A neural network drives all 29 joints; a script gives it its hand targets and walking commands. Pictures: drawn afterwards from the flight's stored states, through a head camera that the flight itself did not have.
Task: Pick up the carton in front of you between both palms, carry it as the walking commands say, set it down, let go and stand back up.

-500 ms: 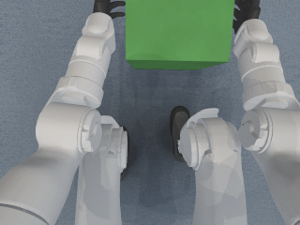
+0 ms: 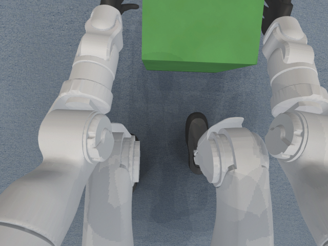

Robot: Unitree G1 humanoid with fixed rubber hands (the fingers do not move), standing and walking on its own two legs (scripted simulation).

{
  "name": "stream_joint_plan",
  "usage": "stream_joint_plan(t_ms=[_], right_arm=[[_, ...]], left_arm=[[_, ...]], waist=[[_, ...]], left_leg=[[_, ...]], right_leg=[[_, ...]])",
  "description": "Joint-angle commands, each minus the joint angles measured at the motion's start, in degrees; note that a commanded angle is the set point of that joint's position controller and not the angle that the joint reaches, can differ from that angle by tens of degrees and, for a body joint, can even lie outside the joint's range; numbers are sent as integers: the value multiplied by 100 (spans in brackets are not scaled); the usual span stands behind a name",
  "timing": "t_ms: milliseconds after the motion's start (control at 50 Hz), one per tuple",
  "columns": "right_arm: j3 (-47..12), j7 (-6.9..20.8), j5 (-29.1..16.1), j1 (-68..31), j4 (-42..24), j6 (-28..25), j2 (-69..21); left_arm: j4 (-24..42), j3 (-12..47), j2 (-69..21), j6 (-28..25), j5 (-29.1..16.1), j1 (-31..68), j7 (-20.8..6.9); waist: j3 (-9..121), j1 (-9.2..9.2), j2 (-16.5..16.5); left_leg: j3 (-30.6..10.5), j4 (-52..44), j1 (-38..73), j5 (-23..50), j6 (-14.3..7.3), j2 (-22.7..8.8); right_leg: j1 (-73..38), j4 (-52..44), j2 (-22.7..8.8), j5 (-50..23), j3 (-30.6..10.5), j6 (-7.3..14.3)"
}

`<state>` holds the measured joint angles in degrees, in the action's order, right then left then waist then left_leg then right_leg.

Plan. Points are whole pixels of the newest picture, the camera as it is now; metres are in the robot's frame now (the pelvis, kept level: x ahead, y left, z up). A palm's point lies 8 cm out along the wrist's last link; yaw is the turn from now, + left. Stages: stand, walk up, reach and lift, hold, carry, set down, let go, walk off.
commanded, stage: set down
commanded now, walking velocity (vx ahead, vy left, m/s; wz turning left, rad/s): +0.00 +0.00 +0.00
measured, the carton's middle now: (190, 23) +0.53 -0.09 -0.24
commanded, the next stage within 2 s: let go in 1.42 s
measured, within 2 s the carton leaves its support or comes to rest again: neither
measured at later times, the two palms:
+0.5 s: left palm out of the picture +0.56 +0.11 -0.15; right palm (287, 23) +0.49 -0.27 -0.16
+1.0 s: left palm out of the picture +0.56 +0.11 +0.01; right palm out of the picture +0.49 -0.27 +0.01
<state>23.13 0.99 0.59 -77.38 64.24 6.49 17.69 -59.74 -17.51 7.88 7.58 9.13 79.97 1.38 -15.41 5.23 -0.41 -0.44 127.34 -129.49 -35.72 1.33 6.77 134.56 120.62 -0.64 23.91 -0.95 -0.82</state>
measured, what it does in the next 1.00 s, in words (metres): rises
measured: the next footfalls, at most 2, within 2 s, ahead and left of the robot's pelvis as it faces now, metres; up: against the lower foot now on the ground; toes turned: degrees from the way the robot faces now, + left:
none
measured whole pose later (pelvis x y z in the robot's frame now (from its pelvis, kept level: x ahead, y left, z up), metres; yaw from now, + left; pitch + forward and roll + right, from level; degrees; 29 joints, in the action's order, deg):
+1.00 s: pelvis +0.03 -0.01 +0.12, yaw +0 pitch +46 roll +2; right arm 17.5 -2.9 -5.3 -58.1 45.8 6.2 15.0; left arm -48.8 -9.1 15.0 8.4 -2.7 64.3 5.3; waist 2.3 5.4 -1.4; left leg -1.2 102.8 -114.5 -34.6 1.5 4.7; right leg 120.2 98.2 0.6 24.2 -1.3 -0.1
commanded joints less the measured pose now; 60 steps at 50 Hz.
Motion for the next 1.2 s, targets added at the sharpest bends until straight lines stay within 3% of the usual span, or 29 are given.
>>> stream_joint_plan(t_ms=[0,60,120,180,260,340,440,540,640,760,880,980,1180], right_arm=[[-1002,882,-62,-2122,-17,22,-3486],[-669,640,-6,-1832,88,-137,-2470],[-41,-160,-139,-779,185,-535,528],[-372,-472,-706,-971,246,-820,950],[-850,-471,-1211,-1034,33,-1028,1059],[-980,-466,-1392,-916,-428,-1055,1210],[-987,-536,-1401,-319,-1196,-875,1299],[-879,-586,-1198,63,-2196,-419,1078],[-789,-528,-942,116,-2014,-193,657],[-655,-493,-679,350,-1791,-246,447],[-461,-453,-553,723,-2179,-213,519],[-461,-341,-609,948,-2710,-70,572],[-479,-145,-560,1379,-2744,37,355]], left_arm=[[-124,1030,-2797,1,-43,1883,-649],[-54,842,-1754,-113,-60,1751,-405],[87,538,1236,-354,-271,1117,328],[52,1110,1467,-490,-1052,1507,532],[435,1751,1222,-590,-1812,1663,439],[792,1878,1337,-571,-2061,1420,426],[1279,1560,1605,-422,-1840,822,553],[1929,1234,1554,-82,-1562,569,670],[1360,845,1368,46,-1364,310,567],[965,697,1260,-113,-1228,106,435],[1406,775,1223,-108,-1187,-83,406],[2011,811,1238,31,-1158,-247,393],[1998,601,1150,92,-1053,-846,209]], waist=[[4236,-141,-459],[4393,-112,-408],[4777,-44,-349],[5103,141,-485],[5685,420,-680],[6600,522,-562],[7822,419,-391],[8188,295,-237],[6700,131,39],[6701,149,60],[7559,269,-186],[8159,245,-360],[7744,109,-199]], left_leg=[[64,-1497,1274,367,-206,80],[107,-1513,1513,363,-114,-12],[74,-1549,1937,417,5,-184],[-6,-1437,2067,736,52,-254],[-95,-1280,2246,1408,103,-342],[8,-1201,2493,1755,148,-311],[332,-1336,2865,1638,147,-155],[474,-1882,3105,1057,48,-47],[437,-2404,2376,385,-78,-58],[434,-2911,2395,544,-30,-63],[445,-3409,3119,1009,52,-6],[460,-3865,3871,1402,85,17],[386,-4975,4372,1683,75,-27]], right_leg=[[-2757,-544,393,-178,120,43],[-2971,-527,316,-230,163,-41],[-3292,-550,119,-351,196,-160],[-3429,-476,26,-824,130,-110],[-3653,-361,-67,-1639,106,-15],[-4497,-333,-86,-2235,122,-16],[-5597,-497,51,-2452,272,-75],[-5984,-1063,221,-1869,415,-97],[-5235,-1602,244,-998,398,-150],[-5287,-2109,261,-1093,398,-178],[-5816,-2607,330,-1584,494,-155],[-6335,-3086,380,-1970,527,-126],[-7116,-4154,410,-2215,413,-180]])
